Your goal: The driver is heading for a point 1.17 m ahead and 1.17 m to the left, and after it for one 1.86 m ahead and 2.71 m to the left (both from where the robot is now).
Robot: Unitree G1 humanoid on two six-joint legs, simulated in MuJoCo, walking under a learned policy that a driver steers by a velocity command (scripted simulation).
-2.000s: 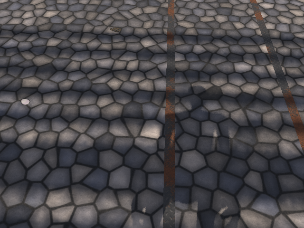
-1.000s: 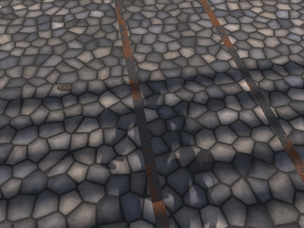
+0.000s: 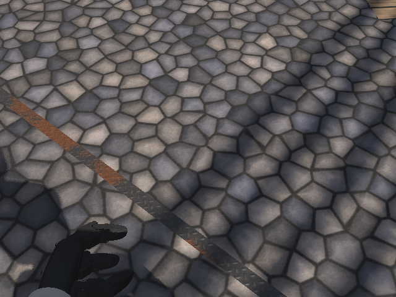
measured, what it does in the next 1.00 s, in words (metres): walks ahead, turning left: left foot, then right foot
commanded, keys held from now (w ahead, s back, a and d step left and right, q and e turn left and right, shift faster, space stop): w+q+shift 1.00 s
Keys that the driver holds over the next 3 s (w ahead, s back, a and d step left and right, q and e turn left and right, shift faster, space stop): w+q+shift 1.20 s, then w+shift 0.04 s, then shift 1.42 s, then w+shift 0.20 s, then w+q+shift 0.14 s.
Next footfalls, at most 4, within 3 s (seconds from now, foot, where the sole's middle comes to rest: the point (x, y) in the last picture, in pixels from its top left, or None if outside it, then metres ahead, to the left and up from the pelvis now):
0.44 left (153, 263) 0.57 0.12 -0.75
0.88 right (133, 158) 1.01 0.18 -0.75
1.34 left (19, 158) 1.06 0.64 -0.75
1.78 right None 1.31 0.81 -0.75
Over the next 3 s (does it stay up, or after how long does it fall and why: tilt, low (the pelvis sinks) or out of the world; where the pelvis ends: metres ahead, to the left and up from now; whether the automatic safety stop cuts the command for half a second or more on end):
stays up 1.25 0.85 0.01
